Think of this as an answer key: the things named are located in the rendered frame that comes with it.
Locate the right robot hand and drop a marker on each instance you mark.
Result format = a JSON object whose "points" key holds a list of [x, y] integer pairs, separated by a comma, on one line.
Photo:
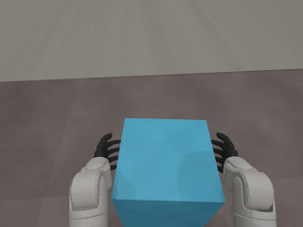
{"points": [[227, 149]]}

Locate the robot right forearm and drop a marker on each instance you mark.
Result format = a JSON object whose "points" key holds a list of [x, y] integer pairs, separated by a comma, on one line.
{"points": [[253, 195]]}

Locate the carton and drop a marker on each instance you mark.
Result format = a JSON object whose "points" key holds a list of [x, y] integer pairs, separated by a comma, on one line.
{"points": [[166, 174]]}

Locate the left robot hand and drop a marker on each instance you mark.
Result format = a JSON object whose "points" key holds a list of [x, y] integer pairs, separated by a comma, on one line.
{"points": [[103, 151]]}

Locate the robot left forearm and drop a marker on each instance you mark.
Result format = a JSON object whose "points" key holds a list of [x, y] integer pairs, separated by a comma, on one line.
{"points": [[88, 194]]}

